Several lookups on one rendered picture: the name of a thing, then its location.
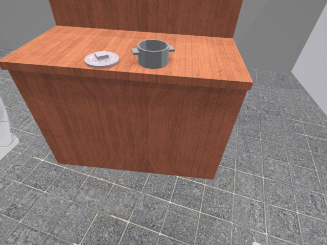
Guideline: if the table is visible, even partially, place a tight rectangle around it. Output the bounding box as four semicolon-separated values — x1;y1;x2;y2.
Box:
0;0;253;180

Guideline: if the lid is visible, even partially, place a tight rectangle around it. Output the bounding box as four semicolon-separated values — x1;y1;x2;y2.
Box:
84;52;119;68

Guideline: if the knob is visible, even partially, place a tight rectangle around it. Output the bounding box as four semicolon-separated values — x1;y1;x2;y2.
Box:
94;51;109;60

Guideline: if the left robot hand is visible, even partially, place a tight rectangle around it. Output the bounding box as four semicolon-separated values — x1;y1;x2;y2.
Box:
0;97;19;160

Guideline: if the pot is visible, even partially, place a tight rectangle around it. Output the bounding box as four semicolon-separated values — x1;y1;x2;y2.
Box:
131;39;175;69

